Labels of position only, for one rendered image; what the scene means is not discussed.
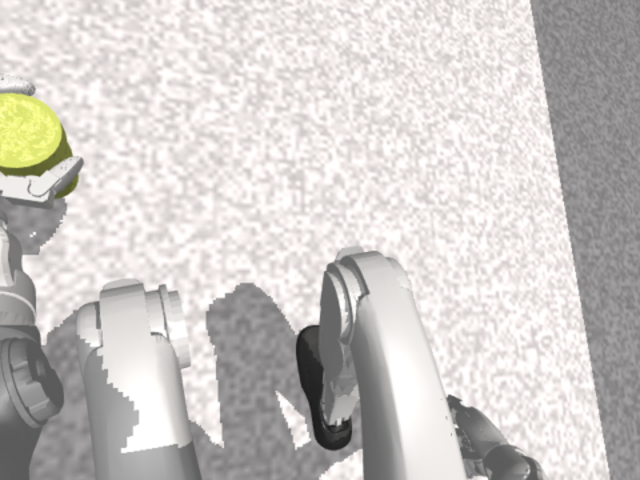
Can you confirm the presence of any right robot foot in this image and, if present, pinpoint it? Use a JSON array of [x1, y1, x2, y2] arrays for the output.
[[296, 325, 352, 451]]

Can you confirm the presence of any left robot hand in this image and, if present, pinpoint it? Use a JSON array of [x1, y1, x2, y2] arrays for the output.
[[0, 74, 84, 210]]

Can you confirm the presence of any left robot arm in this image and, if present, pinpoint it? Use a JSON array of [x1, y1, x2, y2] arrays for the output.
[[0, 209, 64, 480]]

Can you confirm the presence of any right robot hand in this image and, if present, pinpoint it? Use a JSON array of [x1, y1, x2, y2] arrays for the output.
[[446, 395, 510, 479]]

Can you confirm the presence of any right robot arm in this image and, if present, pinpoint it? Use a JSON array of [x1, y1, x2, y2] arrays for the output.
[[483, 444, 549, 480]]

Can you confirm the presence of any cup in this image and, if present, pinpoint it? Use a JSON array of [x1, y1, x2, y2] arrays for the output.
[[0, 93, 79, 199]]

